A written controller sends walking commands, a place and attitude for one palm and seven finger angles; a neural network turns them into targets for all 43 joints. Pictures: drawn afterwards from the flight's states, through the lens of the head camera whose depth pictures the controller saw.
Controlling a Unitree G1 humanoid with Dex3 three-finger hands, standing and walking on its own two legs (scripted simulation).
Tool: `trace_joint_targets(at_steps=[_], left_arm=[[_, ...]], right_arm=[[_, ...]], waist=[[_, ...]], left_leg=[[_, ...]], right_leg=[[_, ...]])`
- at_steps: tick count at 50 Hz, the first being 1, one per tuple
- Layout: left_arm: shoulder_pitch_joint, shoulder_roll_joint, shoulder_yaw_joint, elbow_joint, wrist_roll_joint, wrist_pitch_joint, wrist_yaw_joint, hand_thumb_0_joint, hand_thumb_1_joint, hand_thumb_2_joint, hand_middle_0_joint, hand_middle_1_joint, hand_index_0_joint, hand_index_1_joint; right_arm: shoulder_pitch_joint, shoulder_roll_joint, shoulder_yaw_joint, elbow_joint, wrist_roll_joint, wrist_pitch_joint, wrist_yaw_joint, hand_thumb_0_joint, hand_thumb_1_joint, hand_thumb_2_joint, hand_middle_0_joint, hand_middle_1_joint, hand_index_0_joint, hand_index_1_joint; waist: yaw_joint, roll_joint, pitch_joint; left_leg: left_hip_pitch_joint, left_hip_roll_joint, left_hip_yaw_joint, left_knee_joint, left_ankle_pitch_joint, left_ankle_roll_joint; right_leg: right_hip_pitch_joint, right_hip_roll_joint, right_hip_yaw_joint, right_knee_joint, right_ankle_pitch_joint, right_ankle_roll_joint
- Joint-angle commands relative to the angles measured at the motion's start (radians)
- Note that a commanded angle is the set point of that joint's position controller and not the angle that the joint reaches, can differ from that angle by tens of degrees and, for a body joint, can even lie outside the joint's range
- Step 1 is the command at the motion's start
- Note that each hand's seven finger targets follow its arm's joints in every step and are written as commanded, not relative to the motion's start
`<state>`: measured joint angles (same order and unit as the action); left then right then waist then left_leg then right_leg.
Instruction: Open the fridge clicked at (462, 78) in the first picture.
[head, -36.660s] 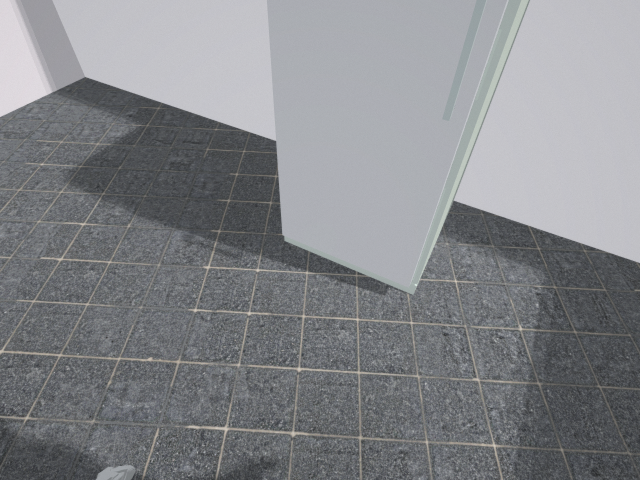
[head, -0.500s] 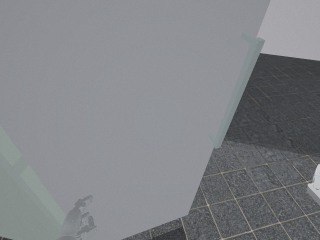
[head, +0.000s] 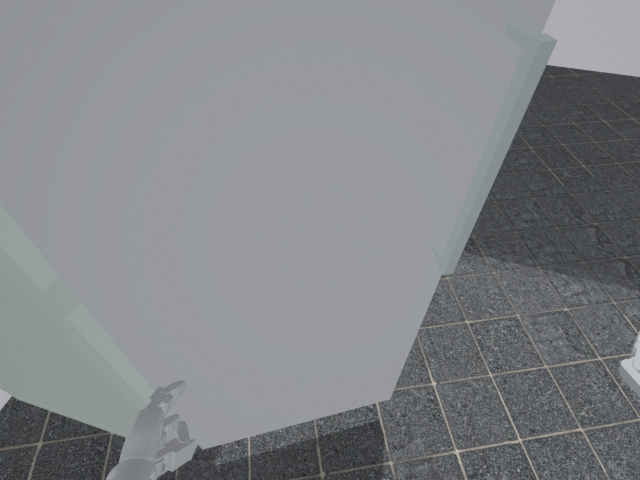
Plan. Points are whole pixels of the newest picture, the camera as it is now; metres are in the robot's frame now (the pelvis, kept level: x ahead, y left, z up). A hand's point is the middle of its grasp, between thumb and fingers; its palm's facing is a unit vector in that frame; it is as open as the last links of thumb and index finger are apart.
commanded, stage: step back with the hand held close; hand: right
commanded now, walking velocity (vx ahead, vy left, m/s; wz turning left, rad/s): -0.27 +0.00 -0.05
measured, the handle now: (473, 175) +0.43 -0.17 +0.18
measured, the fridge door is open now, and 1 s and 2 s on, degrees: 59 59 59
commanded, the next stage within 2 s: stop stepping back and stand still in 1.42 s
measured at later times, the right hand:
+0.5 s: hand out of the picture +0.14 -0.29 +0.15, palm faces +0.48 +0.78 -0.41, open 7.5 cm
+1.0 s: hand out of the picture +0.11 -0.27 +0.16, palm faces +0.45 +0.79 -0.41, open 7.4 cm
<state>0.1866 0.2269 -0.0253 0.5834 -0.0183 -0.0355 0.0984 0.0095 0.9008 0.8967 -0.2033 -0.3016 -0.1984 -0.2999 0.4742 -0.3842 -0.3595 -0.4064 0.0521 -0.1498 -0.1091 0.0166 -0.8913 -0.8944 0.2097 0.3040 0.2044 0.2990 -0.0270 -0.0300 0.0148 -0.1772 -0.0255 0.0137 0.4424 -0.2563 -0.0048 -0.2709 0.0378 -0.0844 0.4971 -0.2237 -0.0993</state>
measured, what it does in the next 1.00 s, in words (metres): shifts its weight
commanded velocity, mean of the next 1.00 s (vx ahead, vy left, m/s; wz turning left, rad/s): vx -0.34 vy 0.00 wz -0.02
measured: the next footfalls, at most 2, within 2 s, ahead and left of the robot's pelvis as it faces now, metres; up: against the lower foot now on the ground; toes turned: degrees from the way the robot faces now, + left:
right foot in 1.12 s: -0.01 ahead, -0.13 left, +0.00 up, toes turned -3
left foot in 1.42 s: -0.14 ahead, +0.12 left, +0.00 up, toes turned +2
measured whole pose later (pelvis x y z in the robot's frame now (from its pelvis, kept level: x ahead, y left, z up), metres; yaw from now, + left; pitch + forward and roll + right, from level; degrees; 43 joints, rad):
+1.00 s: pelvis -0.08 -0.01 -0.02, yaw -3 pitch -1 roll +3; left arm 0.24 0.19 -0.01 0.59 0.00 -0.08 0.07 0.01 0.90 0.90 -0.20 -0.30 -0.20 -0.30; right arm 0.49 -0.43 -0.44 -0.55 0.03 -0.28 -0.13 0.02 -0.89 -0.89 0.21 0.30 0.21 0.30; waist -0.01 0.03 0.04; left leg -0.35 -0.01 0.06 0.61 -0.24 0.00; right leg -0.50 0.03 -0.05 0.80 -0.43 -0.04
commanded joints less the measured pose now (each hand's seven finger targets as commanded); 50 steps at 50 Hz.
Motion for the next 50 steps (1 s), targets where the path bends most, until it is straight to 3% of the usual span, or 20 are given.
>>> trace_joint_targets(at_steps=[1,3,8,11,13,16,21,22,30,33,36,37,40,41,43,44,46,47,48,50], left_arm=[[-0.095,0.114,0.052,-0.198,0.0,-0.039,0.008,0.0,0.9,0.9,-0.2,-0.3,-0.2,-0.3],[-0.088,0.111,0.051,-0.204,0.001,-0.041,0.01,0.0,0.9,0.9,-0.2,-0.3,-0.2,-0.3],[-0.05,0.122,0.055,-0.192,0.008,-0.064,0.01,0.0,0.9,0.9,-0.2,-0.3,-0.2,-0.3],[-0.035,0.132,0.06,-0.182,0.004,-0.078,0.008,0.0,0.9,0.9,-0.2,-0.3,-0.2,-0.3],[-0.032,0.137,0.058,-0.175,0.0,-0.081,0.01,0.0,0.9,0.9,-0.2,-0.3,-0.2,-0.3],[-0.032,0.139,0.065,-0.18,-0.008,-0.083,0.01,0.0,0.9,0.9,-0.2,-0.3,-0.2,-0.3],[-0.038,0.132,0.063,-0.184,-0.002,-0.093,0.01,0.0,0.9,0.9,-0.2,-0.3,-0.2,-0.3],[-0.039,0.137,0.065,-0.185,0.001,-0.098,0.012,0.0,0.9,0.9,-0.2,-0.3,-0.2,-0.3],[-0.027,0.129,0.063,-0.181,0.005,-0.108,-0.003,0.0,0.9,0.9,-0.2,-0.3,-0.2,-0.3],[-0.025,0.129,0.062,-0.177,0.005,-0.111,-0.004,0.0,0.9,0.9,-0.2,-0.3,-0.2,-0.3],[-0.028,0.138,0.07,-0.176,0.011,-0.115,-0.004,0.0,0.9,0.9,-0.2,-0.3,-0.2,-0.3],[-0.03,0.14,0.071,-0.174,0.014,-0.118,-0.001,0.0,0.9,0.9,-0.2,-0.3,-0.2,-0.3],[-0.022,0.136,0.074,-0.17,0.013,-0.117,-0.008,0.0,0.9,0.9,-0.2,-0.3,-0.2,-0.3],[-0.025,0.139,0.076,-0.173,0.011,-0.116,-0.01,0.0,0.9,0.9,-0.2,-0.3,-0.2,-0.3],[-0.024,0.129,0.074,-0.173,0.009,-0.112,-0.011,0.0,0.9,0.9,-0.2,-0.3,-0.2,-0.3],[-0.03,0.13,0.075,-0.175,0.01,-0.107,-0.012,0.0,0.9,0.9,-0.2,-0.3,-0.2,-0.3],[-0.02,0.121,0.079,-0.163,0.014,-0.095,-0.014,0.0,0.9,0.9,-0.2,-0.3,-0.2,-0.3],[-0.001,0.117,0.084,-0.144,0.012,-0.093,-0.014,0.0,0.9,0.9,-0.2,-0.3,-0.2,-0.3],[0.012,0.085,0.072,-0.122,0.01,-0.088,-0.026,0.0,0.9,0.9,-0.2,-0.3,-0.2,-0.3],[-0.024,0.078,0.066,-0.123,0.004,-0.077,-0.034,0.0,0.9,0.9,-0.2,-0.3,-0.2,-0.3]], right_arm=[[0.019,-0.241,-0.191,-0.287,0.006,-0.087,-0.026,0.0,-0.9,-0.9,0.2,0.3,0.2,0.3],[0.034,-0.251,-0.206,-0.329,0.008,-0.094,-0.028,0.0,-0.9,-0.9,0.2,0.3,0.2,0.3],[0.054,-0.236,-0.214,-0.322,0.009,-0.105,-0.028,0.0,-0.9,-0.9,0.2,0.3,0.2,0.3],[0.027,-0.21,-0.193,-0.273,0.003,-0.105,-0.026,0.0,-0.9,-0.9,0.2,0.3,0.2,0.3],[0.006,-0.193,-0.173,-0.239,0.002,-0.098,-0.028,0.0,-0.9,-0.9,0.2,0.3,0.2,0.3],[-0.048,-0.18,-0.153,-0.217,-0.01,-0.1,-0.027,0.0,-0.9,-0.9,0.2,0.3,0.2,0.3],[-0.097,-0.196,-0.161,-0.264,-0.029,-0.117,-0.035,0.0,-0.9,-0.9,0.2,0.3,0.2,0.3],[-0.109,-0.221,-0.182,-0.296,-0.035,-0.125,-0.036,0.0,-0.9,-0.9,0.2,0.3,0.2,0.3],[-0.061,-0.22,-0.202,-0.325,-0.029,-0.16,-0.036,0.0,-0.9,-0.9,0.2,0.3,0.2,0.3],[-0.055,-0.218,-0.201,-0.326,-0.025,-0.171,-0.034,0.0,-0.9,-0.9,0.2,0.3,0.2,0.3],[-0.06,-0.227,-0.222,-0.308,-0.03,-0.181,-0.029,0.0,-0.9,-0.9,0.2,0.3,0.2,0.3],[-0.056,-0.233,-0.227,-0.311,-0.034,-0.183,-0.027,0.0,-0.9,-0.9,0.2,0.3,0.2,0.3],[-0.057,-0.23,-0.224,-0.315,-0.026,-0.183,-0.023,0.0,-0.9,-0.9,0.2,0.3,0.2,0.3],[-0.056,-0.222,-0.216,-0.318,-0.027,-0.183,-0.021,0.0,-0.9,-0.9,0.2,0.3,0.2,0.3],[-0.044,-0.219,-0.21,-0.325,-0.026,-0.182,-0.021,0.0,-0.9,-0.9,0.2,0.3,0.2,0.3],[-0.049,-0.236,-0.218,-0.324,-0.026,-0.18,-0.024,0.0,-0.9,-0.9,0.2,0.3,0.2,0.3],[-0.042,-0.228,-0.211,-0.298,-0.023,-0.181,-0.029,0.0,-0.9,-0.9,0.2,0.3,0.2,0.3],[-0.041,-0.221,-0.191,-0.306,-0.02,-0.185,-0.035,0.0,-0.9,-0.9,0.2,0.3,0.2,0.3],[-0.047,-0.232,-0.185,-0.324,-0.01,-0.183,-0.048,0.0,-0.9,-0.9,0.2,0.3,0.2,0.3],[-0.05,-0.237,-0.178,-0.35,-0.004,-0.176,-0.062,0.0,-0.9,-0.9,0.2,0.3,0.2,0.3]], waist=[[-0.016,-0.05,-0.167],[-0.016,-0.08,-0.191],[-0.008,-0.123,-0.158],[0.002,-0.106,-0.112],[0.006,-0.049,-0.091],[0.014,-0.018,-0.045],[0.011,-0.048,-0.024],[0.01,-0.068,-0.043],[0.017,-0.061,-0.058],[0.018,-0.085,-0.079],[0.014,-0.141,-0.061],[0.013,-0.157,-0.062],[0.012,-0.084,-0.086],[0.014,-0.09,-0.076],[0.018,-0.057,-0.093],[0.02,-0.016,-0.078],[0.027,0.071,-0.022],[0.037,0.104,-0.019],[0.037,0.203,-0.075],[0.042,0.26,-0.138]], left_leg=[[0.046,0.098,-0.073,0.047,0.139,0.022],[0.059,0.09,-0.06,0.075,0.114,0.023],[0.059,0.065,-0.028,0.12,-0.021,0.01],[0.077,0.067,-0.033,0.131,-0.025,0.008],[0.071,0.077,-0.046,0.091,0.015,0.013],[0.073,0.086,-0.076,0.104,-0.021,0.033],[0.081,0.076,-0.074,0.135,-0.079,0.033],[0.104,0.073,-0.073,0.135,-0.045,0.028],[0.06,0.098,-0.117,0.119,-0.001,0.051],[0.068,0.08,-0.097,0.163,0.034,0.04],[0.128,0.029,-0.04,0.241,-0.043,0.018],[0.138,0.02,-0.034,0.245,-0.039,0.012],[0.135,0.027,-0.039,0.193,-0.042,0.02],[0.13,0.034,-0.044,0.177,-0.035,0.029],[0.124,0.069,-0.08,0.135,-0.006,0.046],[0.085,0.098,-0.13,0.106,-0.063,0.065],[-0.117,0.211,-0.298,-0.041,-0.304,0.14],[-0.231,0.312,-0.378,-0.128,-0.273,0.187],[-0.284,0.403,-0.395,-0.169,-0.182,0.22],[-0.226,0.437,-0.335,-0.111,0.162,0.236]], right_leg=[[0.02,-0.215,0.264,-0.117,0.276,0.011],[0.013,-0.224,0.274,-0.121,0.292,0.014],[-0.045,-0.262,0.302,-0.165,0.202,0.005],[-0.13,-0.274,0.306,-0.185,0.024,-0.005],[-0.157,-0.26,0.305,-0.165,-0.059,-0.005],[-0.266,-0.235,0.308,-0.193,-0.366,0.002],[-0.354,-0.231,0.328,-0.223,-0.494,-0.012],[-0.349,-0.236,0.34,-0.221,-0.472,-0.018],[-0.333,-0.213,0.314,-0.137,-0.409,-0.01],[-0.325,-0.238,0.334,-0.15,-0.346,-0.012],[-0.415,-0.298,0.381,-0.242,-0.462,-0.029],[-0.412,-0.307,0.393,-0.248,-0.433,-0.034],[-0.369,-0.299,0.374,-0.207,-0.395,-0.024],[-0.376,-0.283,0.355,-0.193,-0.421,-0.016],[-0.365,-0.249,0.32,-0.133,-0.424,-0.005],[-0.379,-0.221,0.299,-0.095,-0.463,0.005],[-0.336,-0.142,0.25,0.1,-0.487,0.039],[-0.224,-0.097,0.209,0.264,-0.376,0.065],[-0.102,-0.063,0.164,0.412,-0.27,0.091],[-0.098,-0.06,0.168,0.534,-0.244,0.093]])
